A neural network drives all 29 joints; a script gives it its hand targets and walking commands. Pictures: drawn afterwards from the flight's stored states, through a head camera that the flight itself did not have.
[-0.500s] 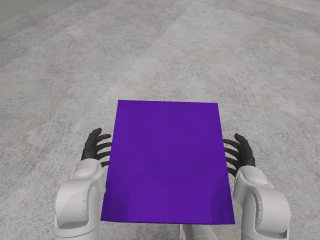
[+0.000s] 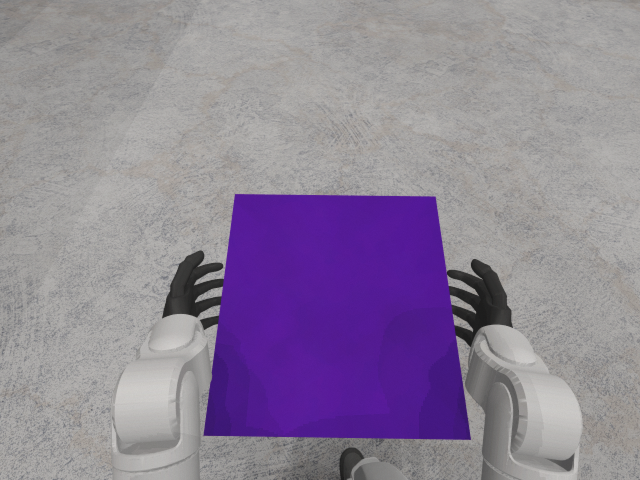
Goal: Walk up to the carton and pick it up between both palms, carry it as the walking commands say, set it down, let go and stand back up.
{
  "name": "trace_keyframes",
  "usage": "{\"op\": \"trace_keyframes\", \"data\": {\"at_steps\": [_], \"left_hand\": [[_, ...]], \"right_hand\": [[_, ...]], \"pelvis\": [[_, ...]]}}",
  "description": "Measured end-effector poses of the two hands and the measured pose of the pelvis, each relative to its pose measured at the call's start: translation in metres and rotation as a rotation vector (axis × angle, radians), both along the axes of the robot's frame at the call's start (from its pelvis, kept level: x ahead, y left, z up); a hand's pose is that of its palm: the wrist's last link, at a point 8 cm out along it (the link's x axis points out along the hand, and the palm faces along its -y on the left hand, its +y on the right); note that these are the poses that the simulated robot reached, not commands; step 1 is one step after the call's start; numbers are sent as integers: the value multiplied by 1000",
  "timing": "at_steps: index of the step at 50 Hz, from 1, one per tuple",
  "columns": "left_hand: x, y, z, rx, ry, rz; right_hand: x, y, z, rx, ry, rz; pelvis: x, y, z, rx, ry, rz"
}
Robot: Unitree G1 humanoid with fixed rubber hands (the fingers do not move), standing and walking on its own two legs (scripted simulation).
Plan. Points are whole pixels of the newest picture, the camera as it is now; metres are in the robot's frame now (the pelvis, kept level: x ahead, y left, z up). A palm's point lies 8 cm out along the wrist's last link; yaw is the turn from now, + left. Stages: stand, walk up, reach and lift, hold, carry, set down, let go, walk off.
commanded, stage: carry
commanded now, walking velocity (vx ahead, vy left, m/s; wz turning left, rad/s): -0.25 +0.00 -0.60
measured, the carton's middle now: (332, 321) +0.30 -0.02 +0.01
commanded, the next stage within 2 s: none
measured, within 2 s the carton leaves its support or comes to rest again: neither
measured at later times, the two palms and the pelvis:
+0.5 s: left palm out of the picture +0.11 +0.07 +0.09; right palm out of the picture +0.00 -0.23 +0.08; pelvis -0.18 +0.00 +0.00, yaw -18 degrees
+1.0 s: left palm out of the picture -0.04 +0.12 +0.10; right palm out of the picture -0.20 -0.15 +0.12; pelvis -0.34 +0.10 +0.02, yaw -33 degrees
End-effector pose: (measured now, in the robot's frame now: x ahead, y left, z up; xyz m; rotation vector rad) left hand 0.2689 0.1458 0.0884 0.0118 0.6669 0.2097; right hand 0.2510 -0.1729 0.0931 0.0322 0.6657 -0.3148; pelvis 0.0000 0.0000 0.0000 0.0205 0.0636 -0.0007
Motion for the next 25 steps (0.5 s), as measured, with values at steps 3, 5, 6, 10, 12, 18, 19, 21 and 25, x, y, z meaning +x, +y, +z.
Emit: {"op": "trace_keyframes", "data": {"at_steps": [3, 5, 6, 10, 12, 18, 19, 21, 25], "left_hand": [[-23, 8, -3, -32, -11, 2], [-42, 13, -3, -41, 8, 2], [-52, 15, -1, -42, 19, 1], [-79, 16, 9, -51, 22, -11], [-88, 13, 15, -53, 3, -24], [-113, -15, 23, -35, -43, -97], [-118, -23, 22, -27, -42, -115], [-131, -42, 16, -12, -40, -155], [-161, -74, 0, 37, 47, -273]], "right_hand": [[-24, 9, 6, -32, -10, 3], [-43, 13, 9, -43, 9, 4], [-53, 15, 10, -44, 20, 3], [-86, 17, 21, -53, 23, -9], [-100, 15, 26, -54, 4, -23], [-151, -11, 23, -33, -42, -99], [-163, -18, 18, -26, -41, -117], [-188, -33, 6, -12, -38, -155], [-251, -56, -14, 32, 49, -268]], "pelvis": [[-25, 8, -1, 9, -1, -40], [-40, 12, 4, -13, -7, -66], [-47, 13, 7, -31, -13, -76], [-72, 16, 15, -77, -30, -107], [-85, 17, 16, -89, -29, -128], [-127, 11, 6, -81, -10, -213], [-135, 9, 3, -76, -8, -229], [-152, 4, -6, -59, -1, -262], [-184, 4, -1, -28, -4, -318]]}}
